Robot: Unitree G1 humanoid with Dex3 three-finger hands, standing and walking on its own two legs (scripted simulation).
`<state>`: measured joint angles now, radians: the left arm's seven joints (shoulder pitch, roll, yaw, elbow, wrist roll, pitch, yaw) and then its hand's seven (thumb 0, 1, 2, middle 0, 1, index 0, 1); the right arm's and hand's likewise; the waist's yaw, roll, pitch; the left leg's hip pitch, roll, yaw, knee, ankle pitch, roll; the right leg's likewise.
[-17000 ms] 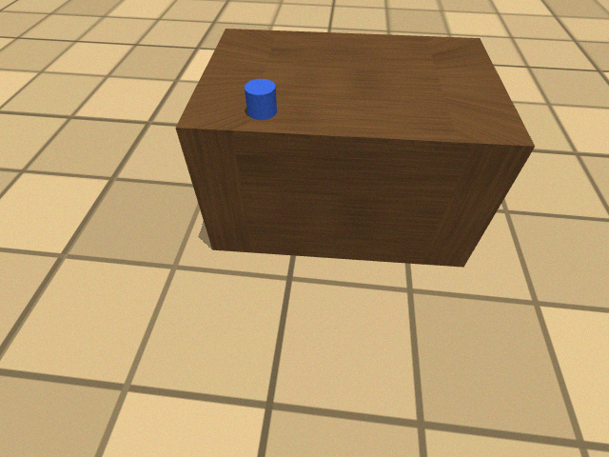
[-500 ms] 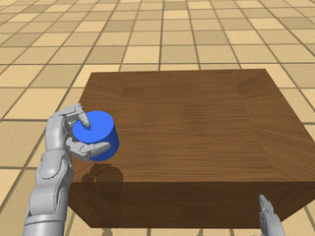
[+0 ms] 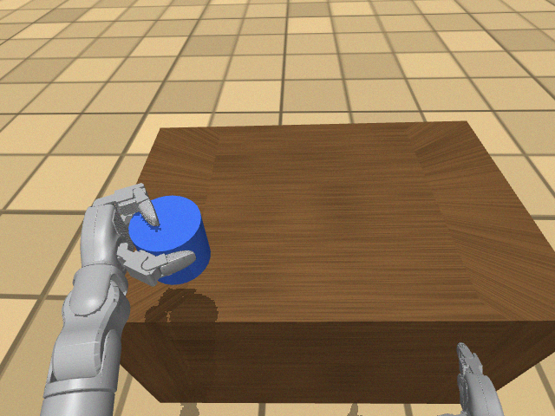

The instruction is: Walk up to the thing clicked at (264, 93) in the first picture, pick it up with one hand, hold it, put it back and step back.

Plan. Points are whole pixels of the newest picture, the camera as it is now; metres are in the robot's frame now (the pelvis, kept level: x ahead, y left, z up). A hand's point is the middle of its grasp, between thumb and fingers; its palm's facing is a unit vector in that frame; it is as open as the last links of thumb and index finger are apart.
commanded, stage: hold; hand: left
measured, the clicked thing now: (172, 240) +0.33 +0.15 +0.11
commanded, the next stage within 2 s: crouch in 1.06 s
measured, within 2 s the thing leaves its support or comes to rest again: neither
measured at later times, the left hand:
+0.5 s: hand (154, 232) +0.32 +0.16 +0.14, palm faces +0.14 -0.99 -0.01, open 7.7 cm
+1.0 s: hand (154, 230) +0.32 +0.16 +0.14, palm faces +0.14 -0.99 -0.01, open 7.8 cm
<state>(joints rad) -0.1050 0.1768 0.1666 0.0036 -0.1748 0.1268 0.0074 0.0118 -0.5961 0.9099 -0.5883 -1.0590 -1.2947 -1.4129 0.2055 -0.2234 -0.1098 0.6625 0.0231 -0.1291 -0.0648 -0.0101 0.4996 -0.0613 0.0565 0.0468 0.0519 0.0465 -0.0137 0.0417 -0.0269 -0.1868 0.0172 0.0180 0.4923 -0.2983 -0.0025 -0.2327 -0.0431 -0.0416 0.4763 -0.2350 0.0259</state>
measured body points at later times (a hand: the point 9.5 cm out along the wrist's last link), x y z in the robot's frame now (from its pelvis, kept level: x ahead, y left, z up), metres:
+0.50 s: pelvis +0.00 +0.00 +0.00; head -0.02 -0.02 +0.45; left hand +0.31 +0.22 +0.14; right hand +0.15 -0.27 -0.08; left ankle -0.02 +0.12 -0.74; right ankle +0.01 -0.14 -0.74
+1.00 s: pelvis +0.00 +0.00 +0.00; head -0.01 -0.01 +0.45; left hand +0.31 +0.22 +0.14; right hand +0.16 -0.27 -0.08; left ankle -0.02 +0.12 -0.74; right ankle +0.01 -0.14 -0.74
